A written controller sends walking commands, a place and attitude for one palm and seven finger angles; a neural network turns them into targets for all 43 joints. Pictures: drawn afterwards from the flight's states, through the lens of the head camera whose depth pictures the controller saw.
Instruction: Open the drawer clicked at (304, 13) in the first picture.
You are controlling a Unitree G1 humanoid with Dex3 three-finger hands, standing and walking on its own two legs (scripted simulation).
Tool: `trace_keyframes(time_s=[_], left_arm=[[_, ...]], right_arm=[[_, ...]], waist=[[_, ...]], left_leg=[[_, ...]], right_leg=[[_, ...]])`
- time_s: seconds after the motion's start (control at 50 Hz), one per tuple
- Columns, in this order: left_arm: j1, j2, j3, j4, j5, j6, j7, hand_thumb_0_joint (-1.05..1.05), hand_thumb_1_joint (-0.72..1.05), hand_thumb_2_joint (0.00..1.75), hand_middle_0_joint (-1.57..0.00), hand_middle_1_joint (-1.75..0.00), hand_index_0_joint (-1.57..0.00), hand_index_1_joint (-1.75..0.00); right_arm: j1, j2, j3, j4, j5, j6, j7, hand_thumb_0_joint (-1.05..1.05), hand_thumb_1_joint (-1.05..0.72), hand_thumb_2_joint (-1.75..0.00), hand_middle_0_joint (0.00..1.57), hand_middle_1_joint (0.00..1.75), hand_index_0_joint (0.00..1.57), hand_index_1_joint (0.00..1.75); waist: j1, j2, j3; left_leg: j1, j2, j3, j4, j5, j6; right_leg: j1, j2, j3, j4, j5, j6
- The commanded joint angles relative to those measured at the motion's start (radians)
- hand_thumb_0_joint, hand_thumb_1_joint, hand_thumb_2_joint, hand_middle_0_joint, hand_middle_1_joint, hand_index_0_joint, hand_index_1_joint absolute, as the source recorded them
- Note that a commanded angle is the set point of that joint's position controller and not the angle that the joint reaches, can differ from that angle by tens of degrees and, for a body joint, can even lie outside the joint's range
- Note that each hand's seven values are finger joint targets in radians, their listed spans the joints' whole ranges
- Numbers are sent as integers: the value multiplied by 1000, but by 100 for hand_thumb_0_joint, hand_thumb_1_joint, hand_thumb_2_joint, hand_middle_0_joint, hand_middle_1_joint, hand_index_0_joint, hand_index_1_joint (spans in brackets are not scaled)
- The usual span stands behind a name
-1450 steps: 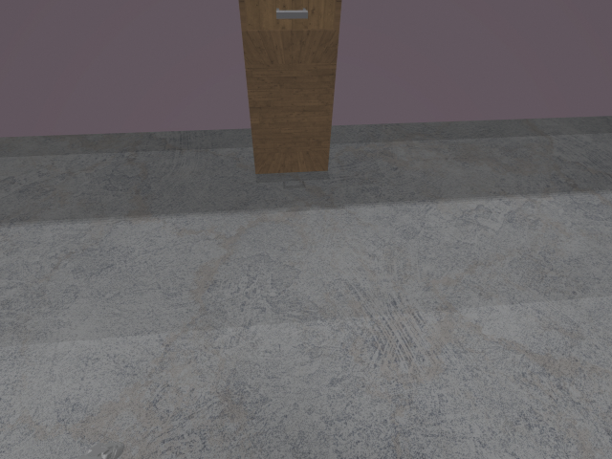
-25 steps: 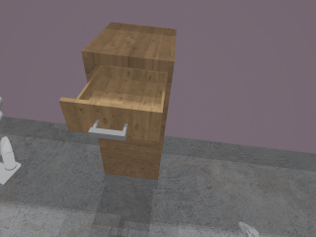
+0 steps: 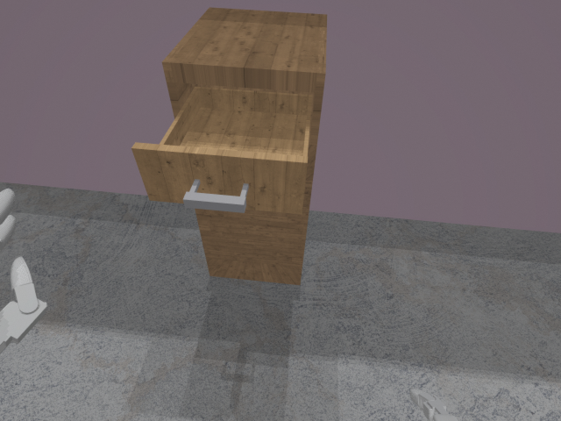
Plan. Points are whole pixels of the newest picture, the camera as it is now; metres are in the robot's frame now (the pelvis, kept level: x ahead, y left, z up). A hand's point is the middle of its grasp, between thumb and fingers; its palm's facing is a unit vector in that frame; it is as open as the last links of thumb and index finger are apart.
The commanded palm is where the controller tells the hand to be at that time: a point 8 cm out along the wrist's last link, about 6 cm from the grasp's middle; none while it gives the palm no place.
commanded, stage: stop stepping back and stand still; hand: left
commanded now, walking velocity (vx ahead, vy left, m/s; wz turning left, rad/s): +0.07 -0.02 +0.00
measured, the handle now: (217, 194) +0.52 +0.15 +0.02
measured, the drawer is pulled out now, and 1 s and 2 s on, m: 0.27 0.27 0.27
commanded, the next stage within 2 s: let the arm hang, fingers relaxed in 0.78 s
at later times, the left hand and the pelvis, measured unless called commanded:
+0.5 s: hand (65, 285) +0.21 +0.24 +0.17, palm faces +0.36 -0.81 -0.46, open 7.4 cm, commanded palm +0.15 +0.29 +0.21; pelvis +0.02 +0.00 +0.00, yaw +0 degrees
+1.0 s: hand (96, 349) +0.21 +0.27 +0.01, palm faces +0.15 -0.88 -0.46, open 7.4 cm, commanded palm none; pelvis +0.01 +0.02 +0.00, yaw +1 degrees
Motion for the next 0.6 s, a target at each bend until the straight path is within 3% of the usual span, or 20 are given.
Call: trace_keyframes(time_s=[0.0,0.04,0.06,0.08,0.1,0.12,0.14,0.18,0.22,0.26,0.28,0.32,0.34,0.36,0.38,0.42,0.46,0.5,0.54,0.58], left_arm=[[-153,224,76,-394,24,-85,46,0,90,90,-20,-30,-20,-30],[-102,214,69,-416,21,-79,58,0,90,90,-20,-30,-20,-30],[-93,213,69,-436,18,-83,60,0,90,90,-20,-30,-20,-30],[-86,223,91,-475,14,-92,61,0,90,90,-20,-30,-20,-30],[-122,226,92,-509,30,-107,69,0,90,90,-20,-30,-20,-30],[-101,254,126,-469,38,-105,69,0,90,90,-20,-30,-20,-30],[-80,259,158,-409,21,-99,64,0,90,90,-20,-30,-20,-30],[16,250,181,-355,6,-78,62,0,90,90,-20,-30,-20,-30],[67,192,146,-270,-2,-66,55,0,90,90,-20,-30,-20,-30],[59,194,142,-232,-6,-63,43,0,90,90,-20,-30,-20,-30],[67,185,131,-212,-2,-65,38,0,90,90,-20,-30,-20,-30],[38,206,138,-217,-5,-70,34,0,90,90,-20,-30,-20,-30],[3,220,144,-241,-5,-76,37,0,90,90,-20,-30,-20,-30],[32,191,117,-242,-16,-64,36,0,90,90,-20,-30,-20,-30],[19,223,135,-291,-17,-61,43,0,90,90,-20,-30,-20,-30],[39,218,128,-334,-9,-67,50,0,90,90,-20,-30,-20,-30],[21,224,126,-378,-6,-72,56,0,90,90,-20,-30,-20,-30],[0,227,123,-405,-7,-78,58,0,90,90,-20,-30,-20,-30],[11,232,133,-386,0,-77,58,0,90,90,-20,-30,-20,-30],[22,233,138,-354,1,-75,55,0,90,90,-20,-30,-20,-30]], right_arm=[[-161,-110,-44,-199,-18,-88,-42,0,-90,-90,20,30,20,30],[-122,-119,-45,-193,-24,-108,-49,0,-90,-90,20,30,20,30],[-111,-136,-52,-201,-26,-117,-52,0,-90,-90,20,30,20,30],[-105,-169,-64,-207,-30,-125,-52,0,-90,-90,20,30,20,30],[-92,-145,-48,-202,-30,-131,-39,0,-90,-90,20,30,20,30],[-99,-124,-51,-193,-33,-143,-36,0,-90,-90,20,30,20,30],[-94,-110,-54,-187,-13,-149,-28,0,-90,-90,20,30,20,30],[-92,-115,-61,-186,-3,-155,-22,0,-90,-90,20,30,20,30],[-90,-116,-57,-169,6,-144,-17,0,-90,-90,20,30,20,30],[-101,-131,-54,-174,12,-134,-14,0,-90,-90,20,30,20,30],[-99,-132,-55,-173,12,-130,-14,0,-90,-90,20,30,20,30],[-99,-132,-58,-184,11,-121,-8,0,-90,-90,20,30,20,30],[-99,-129,-54,-183,7,-120,-5,0,-90,-90,20,30,20,30],[-93,-128,-69,-181,21,-115,-3,0,-90,-90,20,30,20,30],[-123,-131,-70,-190,22,-110,-3,0,-90,-90,20,30,20,30],[-129,-113,-54,-200,15,-105,-8,0,-90,-90,20,30,20,30],[-134,-115,-46,-198,7,-106,-16,0,-90,-90,20,30,20,30],[-141,-135,-51,-193,0,-109,-28,0,-90,-90,20,30,20,30],[-131,-126,-44,-192,2,-109,-31,0,-90,-90,20,30,20,30],[-130,-125,-49,-188,5,-108,-34,0,-90,-90,20,30,20,30]], waist=[[-6,-58,7],[-18,47,-12],[-18,144,2],[-13,331,17],[-6,438,19],[-4,301,13],[-4,247,7],[9,224,-37],[-1,198,-31],[-3,142,-25],[-9,95,-25],[-27,-40,-32],[-32,-44,-43],[-26,-144,-78],[-19,-155,-82],[-10,-96,-88],[-13,-33,-81],[-2,95,-73],[1,168,-82],[1,146,-84]], left_leg=[[170,26,35,-306,-1,25],[287,-13,59,-491,50,26],[300,20,-30,-586,-19,41],[324,174,-288,-733,-181,94],[254,320,-505,-847,-240,159],[157,312,-446,-837,-100,185],[132,279,-376,-823,-113,158],[208,221,-208,-723,108,119],[181,187,-141,-646,290,92],[106,163,-100,-589,294,60],[102,124,-61,-555,278,34],[64,54,-30,-453,205,-4],[88,37,-25,-462,177,-10],[116,19,-17,-387,151,-14],[108,13,-16,-351,114,-16],[92,13,-34,-383,56,-7],[189,21,-43,-511,193,-1],[262,74,-106,-586,396,13],[290,102,-118,-589,557,24],[291,100,-98,-583,593,15]], right_leg=[[-146,-284,258,-320,-387,-81],[-148,-217,210,-234,-404,-42],[-159,-171,195,-131,-387,-10],[-246,-70,144,87,-342,37],[-267,7,58,316,-329,70],[-204,8,101,472,-255,75],[-174,-19,116,473,-240,81],[-149,-28,78,331,-204,98],[-50,-18,39,138,-167,105],[109,-12,26,-66,-24,111],[151,-24,55,-136,51,103],[163,-156,244,-166,221,41],[148,-191,264,-171,258,24],[155,-217,317,-191,241,14],[151,-247,365,-206,297,6],[196,-262,331,-187,326,-3],[157,-208,255,-160,240,19],[128,-107,164,-90,204,66],[124,-56,114,-47,255,87],[139,-49,103,-58,281,89]])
